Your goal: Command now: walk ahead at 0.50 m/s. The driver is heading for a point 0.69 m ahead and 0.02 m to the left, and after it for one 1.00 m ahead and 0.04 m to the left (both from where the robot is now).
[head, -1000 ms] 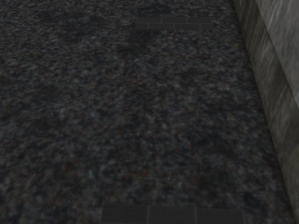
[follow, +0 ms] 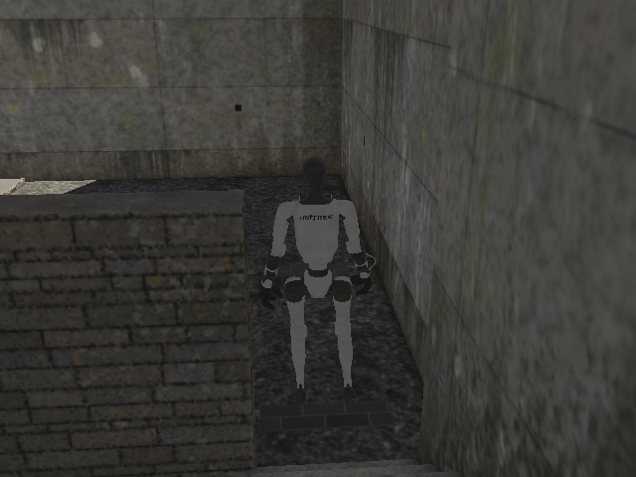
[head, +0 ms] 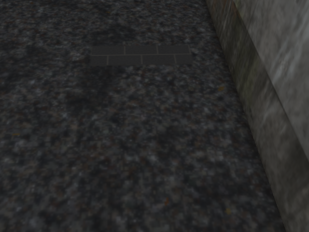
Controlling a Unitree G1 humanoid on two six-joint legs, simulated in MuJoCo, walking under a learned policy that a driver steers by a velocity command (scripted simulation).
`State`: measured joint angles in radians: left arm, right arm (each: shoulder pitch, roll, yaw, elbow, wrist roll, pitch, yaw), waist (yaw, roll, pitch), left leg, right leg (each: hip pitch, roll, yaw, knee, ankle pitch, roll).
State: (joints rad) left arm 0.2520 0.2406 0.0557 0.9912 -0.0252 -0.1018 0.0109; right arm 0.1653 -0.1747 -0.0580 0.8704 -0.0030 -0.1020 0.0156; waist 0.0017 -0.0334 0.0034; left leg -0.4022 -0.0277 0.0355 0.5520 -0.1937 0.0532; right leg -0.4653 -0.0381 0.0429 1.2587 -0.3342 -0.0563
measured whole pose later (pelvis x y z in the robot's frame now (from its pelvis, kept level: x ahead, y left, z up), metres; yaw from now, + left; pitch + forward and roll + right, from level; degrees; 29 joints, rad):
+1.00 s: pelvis +0.35 -0.04 +0.01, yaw +0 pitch +1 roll +0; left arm 0.18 0.26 0.06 0.98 -0.02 -0.07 0.01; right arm 0.34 -0.22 -0.09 1.08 0.02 -0.07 -0.04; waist -0.03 -0.02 -0.03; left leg -0.21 0.02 -0.04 0.50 -0.30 0.01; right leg -0.35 0.02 -0.04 0.67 -0.39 -0.06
